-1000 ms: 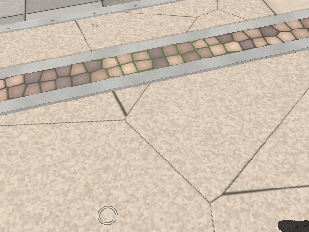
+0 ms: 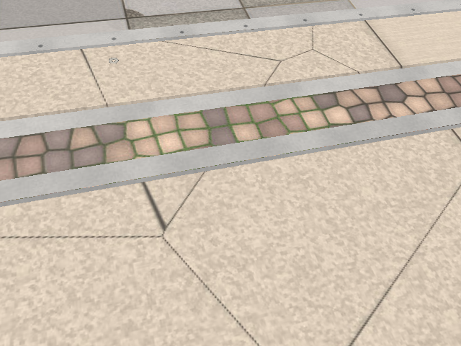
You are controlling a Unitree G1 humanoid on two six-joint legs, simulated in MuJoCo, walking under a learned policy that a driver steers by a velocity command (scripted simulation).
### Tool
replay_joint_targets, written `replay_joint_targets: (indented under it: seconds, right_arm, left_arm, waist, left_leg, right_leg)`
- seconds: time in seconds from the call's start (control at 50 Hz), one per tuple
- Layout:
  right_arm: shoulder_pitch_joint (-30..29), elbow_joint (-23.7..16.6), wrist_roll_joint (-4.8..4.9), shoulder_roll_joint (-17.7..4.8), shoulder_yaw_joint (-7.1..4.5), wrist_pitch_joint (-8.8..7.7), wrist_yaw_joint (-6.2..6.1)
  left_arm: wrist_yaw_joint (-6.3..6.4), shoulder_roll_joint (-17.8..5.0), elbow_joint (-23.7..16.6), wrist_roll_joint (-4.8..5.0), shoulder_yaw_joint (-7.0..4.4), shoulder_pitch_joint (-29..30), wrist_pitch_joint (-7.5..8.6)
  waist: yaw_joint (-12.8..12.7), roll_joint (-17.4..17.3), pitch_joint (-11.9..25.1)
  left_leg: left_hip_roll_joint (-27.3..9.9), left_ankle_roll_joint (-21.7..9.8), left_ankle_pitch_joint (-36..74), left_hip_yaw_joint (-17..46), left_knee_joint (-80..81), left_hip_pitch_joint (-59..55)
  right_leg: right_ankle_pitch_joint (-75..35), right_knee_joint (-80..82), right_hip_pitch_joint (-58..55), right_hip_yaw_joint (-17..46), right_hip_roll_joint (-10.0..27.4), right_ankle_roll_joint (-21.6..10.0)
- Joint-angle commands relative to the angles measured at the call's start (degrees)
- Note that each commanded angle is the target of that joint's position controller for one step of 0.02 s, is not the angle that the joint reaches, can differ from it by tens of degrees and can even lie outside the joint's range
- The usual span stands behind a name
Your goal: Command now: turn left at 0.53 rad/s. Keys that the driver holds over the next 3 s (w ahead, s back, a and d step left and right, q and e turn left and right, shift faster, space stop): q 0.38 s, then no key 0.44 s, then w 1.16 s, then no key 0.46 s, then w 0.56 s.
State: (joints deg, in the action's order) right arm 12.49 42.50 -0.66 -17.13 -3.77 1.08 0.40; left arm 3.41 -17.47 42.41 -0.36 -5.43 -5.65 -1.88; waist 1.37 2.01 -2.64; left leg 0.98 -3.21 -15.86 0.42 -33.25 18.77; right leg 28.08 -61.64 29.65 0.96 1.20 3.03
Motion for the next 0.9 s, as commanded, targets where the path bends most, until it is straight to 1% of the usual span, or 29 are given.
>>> replay_joint_targets:
  seconds: [0.02, 0.06, 0.14, 0.2, 0.28, 0.32, 0.36, 0.38, 0.4, 0.42, 0.44, 0.46, 0.48, 0.5, 0.52, 0.56, 0.62, 0.64, 0.66, 0.7, 0.72, 0.74, 0.76, 0.78, 0.8, 0.82, 0.84, 0.88, 0.9]
  right_arm:
    - [-3.26, -4.99, 1.02, -9.3, -1.98, -0.94, -1.55]
    - [-1.99, -5.34, 0.88, -8.93, -1.91, -0.75, -2.14]
    - [-0.75, -5.91, 1.27, -10.07, -2.52, -0.13, -2.84]
    - [-1.5, -6.75, 1.14, -10.75, -2.93, 0.38, -2.68]
    - [-2.92, -7.83, 1.26, -10.98, -3.21, 0.96, -2.02]
    - [-3.84, -8.36, 1.62, -10.89, -3.27, 1.26, -1.88]
    - [-5.71, -9.08, 2.36, -10.46, -3.17, 1.7, -2.07]
    - [-5.77, -9.48, 2.61, -9.55, -2.93, 1.84, -2.3]
    - [-3.28, -9.6, 1.88, -6.71, -2.12, 1.76, -2.26]
    - [-1.05, -10.55, 1.95, -6.3, -2.15, 1.25, -2.15]
    - [-0.56, -9.78, 0.74, -10.93, -3.46, 0.61, -2.11]
    - [-0.04, -8.51, 1.14, -12.68, -4.3, 0.64, -1.97]
    - [0.52, -7.17, 1.19, -11.49, -4.26, 1.13, -2.11]
    - [0.45, -6.75, 1.0, -10.06, -3.92, 1.58, -2.31]
    - [0.17, -6.78, 1.17, -8.2, -3.33, 1.81, -2.19]
    - [-1.79, -7.75, 1.58, -6.0, -2.39, 1.65, -2.04]
    - [-3.96, -8.64, 1.11, -3.43, -0.92, 1.43, -1.73]
    - [-4.52, -8.8, 1.19, -3.36, -0.72, 1.36, -1.61]
    - [-4.26, -8.56, 1.41, -4.12, -0.9, 1.31, -1.54]
    - [-0.88, -6.71, 1.37, -4.35, -1.11, 1.19, -1.38]
    - [-0.17, -6.23, 0.96, -4.87, -1.14, 1.13, -1.38]
    - [0.16, -6.74, 0.51, -7.23, -1.34, 1.11, -1.78]
    - [0.45, -7.22, -0.02, -11.41, -2.01, 1.39, -2.37]
    - [-2.67, -6.66, -0.53, -7.15, -0.81, 1.07, -1.66]
    - [-4.35, -7.29, -0.55, -4.37, -0.22, 0.49, -0.99]
    - [-3.29, -6.49, -0.9, -4.22, -0.17, 0.05, -0.84]
    - [-1.91, -5.9, -0.77, -5.02, -0.2, -0.28, -0.92]
    - [0.7, -5.04, 0.09, -7.73, -0.88, -0.42, -1.34]
    - [3.07, -4.58, 0.33, -8.9, -1.19, -0.39, -1.51]
  left_arm:
    - [0.64, -5.82, -3.83, -0.12, -1.85, 1.61, 1.04]
    - [0.28, -4.66, -3.46, 0.3, -1.58, 0.75, 1.5]
    - [-0.16, -3.43, -3.83, 0.4, -0.88, 2.46, 2.06]
    - [-0.82, -3.73, -3.75, 0.62, -0.74, 2.67, 2.5]
    - [-1.74, -4.63, -3.55, 1.0, -0.87, 1.64, 3.52]
    - [-2.28, -4.95, -3.39, 1.17, -0.95, 0.5, 4.09]
    - [-2.83, -5.06, -2.45, 1.19, -1.19, -2.6, 4.59]
    - [-2.86, -6.15, -1.84, 0.91, -1.61, -4.27, 4.65]
    - [-2.61, -9.6, -2.22, -0.1, -2.23, -5.05, 4.35]
    - [-2.52, -13.24, -2.47, -1.62, -2.62, -3.23, 3.7]
    - [-2.53, -10.25, -3.51, -1.99, -1.98, -2.43, 3.9]
    - [-2.3, -7.4, -4.28, -1.31, -1.01, 0.02, 3.98]
    - [-2.22, -6.05, -4.4, -0.47, -0.55, 2.09, 3.85]
    - [-2.17, -5.4, -4.32, 0.32, -0.18, 2.23, 3.79]
    - [-2.08, -5.35, -3.89, 0.53, 0.13, 1.59, 3.62]
    - [-1.98, -5.42, -3.02, 0.17, 0.29, -0.4, 3.2]
    - [-2.08, -6.22, -2.59, 0.07, 0.31, -0.47, 2.57]
    - [-2.25, -7.21, -2.3, 0.17, 0.1, -1.18, 2.3]
    - [-2.4, -7.93, -1.91, 0.35, 0.01, -2.08, 2.07]
    - [-2.63, -7.71, -1.34, 1.13, 0.46, -1.72, 1.89]
    - [-2.73, -6.71, -0.39, 1.44, 0.91, -3.58, 2.2]
    - [-3.04, -5.45, 0.11, 0.55, 1.56, -5.43, 3.0]
    - [-3.68, -3.47, -0.2, -1.48, 2.34, -7.16, 3.97]
    - [-3.45, -2.05, -0.03, -1.23, 2.76, -5.66, 4.11]
    - [-3.23, -4.25, 0.42, -1.21, 2.46, -2.91, 3.93]
    - [-3.08, -4.68, 0.75, -0.96, 2.28, -1.48, 3.73]
    - [-2.77, -4.37, 1.43, -0.65, 2.33, -2.05, 3.25]
    - [-2.48, -4.1, 1.46, 0.18, 2.32, -2.06, 2.97]
    - [-2.53, -4.12, 0.98, 0.79, 2.24, -0.9, 3.36]
  waist:
    - [-1.42, -9.51, 6.33]
    - [-1.18, -8.62, 7.99]
    - [0.01, -9.08, 7.68]
    - [0.37, -10.31, 6.44]
    - [0.41, -10.98, 6.73]
    - [-0.04, -11.29, 7.4]
    - [-2.3, -10.88, 7.95]
    - [-2.9, -9.68, 8.32]
    - [-1.4, -1.13, 10.05]
    - [1.53, 12.7, 6.91]
    - [0.09, 10.44, 6.94]
    - [0.74, 6.57, 6.01]
    - [1.37, 4.74, 4.77]
    - [0.75, 4.68, 4.19]
    - [0.32, 4.89, 3.92]
    - [-0.89, 6.26, 4.58]
    - [-2.22, 8.64, 6.24]
    - [-2.97, 9.48, 6.27]
    - [-3.38, 9.68, 6.3]
    - [-1.41, 8.35, 5.85]
    - [-1.04, 6.83, 5.36]
    - [-1.85, 2.97, 7.15]
    - [-4.33, -8.17, 9.46]
    - [-4.44, -12.28, 9.07]
    - [-3.09, -8.79, 6.65]
    - [-1.98, -7.89, 5.7]
    - [-1.67, -8.44, 5.38]
    - [-0.45, -11.58, 1.56]
    - [0.94, -13.44, -1.23]
  left_leg:
    - [-13.42, -8.72, 20.2, 18.74, 14.35, -9.63]
    - [-12.61, -8.92, 21.9, 18.06, 13.92, -12.17]
    - [-11.81, -9.1, 17.42, 20.29, 13.52, -14.61]
    - [-11.11, -9.65, 12.94, 22.84, 13.74, -11.24]
    - [-10.49, -9.94, 16.28, 27.19, 12.33, -9.76]
    - [-10.0, -9.48, 19.88, 29.45, 10.91, -10.71]
    - [-7.78, -7.34, 20.56, 29.56, 8.38, -9.66]
    - [-5.61, -5.01, 15.6, 28.28, 6.36, -6.52]
    - [-1.2, -1.71, 1.57, 22.16, -2.48, -0.71]
    - [8.63, 1.85, -19.21, 11.14, -12.36, 10.95]
    - [5.09, 4.69, -22.35, 10.38, -26.25, 12.43]
    - [3.98, 5.62, -18.49, 10.85, -31.54, 12.14]
    - [3.72, 6.68, -15.19, 10.41, -33.48, 12.26]
    - [3.9, 7.5, -12.58, 10.47, -34.8, 13.43]
    - [4.1, 8.16, -11.29, 10.0, -34.61, 13.07]
    - [3.47, 8.83, -9.85, 7.49, -28.45, 11.59]
    - [0.08, 9.06, -10.54, 3.61, -13.48, 4.09]
    - [-0.22, 8.94, -10.53, 2.04, -9.42, 1.67]
    - [-0.03, 8.77, -9.01, 1.0, -5.66, -0.27]
    - [0.59, 7.18, 1.58, -0.59, 8.16, -6.91]
    - [0.32, 5.63, 8.34, 0.35, 15.43, -11.48]
    - [-4.17, 3.76, 17.29, 5.88, 14.66, -18.43]
    - [-11.66, 0.15, 31.11, 12.8, 10.2, -21.93]
    - [-12.7, -4.04, 22.31, 13.24, 10.55, -12.72]
    - [-9.12, -2.92, 13.37, 11.4, 11.22, -10.72]
    - [-7.2, -1.29, 9.78, 10.18, 11.51, -9.96]
    - [-6.07, -0.71, 3.83, 9.63, 12.34, -9.47]
    - [-8.13, -2.91, -16.0, 14.45, 16.45, -7.76]
    - [-11.07, -5.23, -24.71, 19.42, 19.62, -7.55]
  right_leg:
    - [-5.6, -5.41, 7.17, 3.78, 0.09, 0.33]
    - [-8.12, -2.93, 6.72, 3.84, -0.85, 0.89]
    - [-9.65, 9.01, 5.68, 4.7, -1.57, 2.17]
    - [-8.92, 15.4, 1.21, 4.91, -2.33, 2.41]
    - [-7.14, 21.82, -4.32, 5.11, -3.57, 1.66]
    - [-7.51, 26.52, -6.97, 5.09, -3.98, 0.93]
    - [-14.49, 37.32, -13.37, 4.02, -4.03, -0.34]
    - [-21.04, 42.32, -18.99, 4.8, -1.51, -1.51]
    - [-26.48, 43.67, -25.24, 13.47, 8.87, -5.38]
    - [-38.87, 44.5, -25.97, 26.03, 18.32, -14.74]
    - [-39.07, 44.61, -22.48, 29.41, 22.91, -20.41]
    - [-36.78, 43.85, -21.06, 24.08, 19.55, -19.15]
    - [-33.94, 43.0, -20.56, 18.75, 15.32, -16.28]
    - [-33.61, 42.52, -21.33, 16.38, 13.45, -15.08]
    - [-36.37, 42.2, -21.39, 14.34, 12.4, -15.12]
    - [-38.53, 41.95, -23.33, 11.24, 10.72, -15.41]
    - [-39.05, 40.87, -23.95, 9.29, 10.31, -15.27]
    - [-39.57, 40.79, -23.42, 9.63, 10.71, -15.53]
    - [-39.79, 40.37, -23.33, 10.27, 11.04, -15.7]
    - [-38.75, 38.53, -21.5, 9.92, 10.36, -14.33]
    - [-36.21, 38.19, -19.43, 9.51, 9.47, -12.0]
    - [-30.66, 36.92, -15.3, 8.3, 8.11, -8.03]
    - [-19.11, 32.43, -11.65, 3.36, 3.33, -4.13]
    - [-12.23, 36.07, -16.52, 1.47, 2.27, -1.48]
    - [-15.69, 35.92, -18.18, 0.99, 1.89, -0.12]
    - [-17.97, 35.42, -18.06, 0.51, 1.4, 0.16]
    - [-15.92, 34.41, -18.01, -0.47, 0.54, 0.07]
    - [-7.24, 28.72, -12.34, -3.74, -2.05, -0.54]
    - [-4.18, 24.94, -7.42, -4.47, -2.61, -1.24]
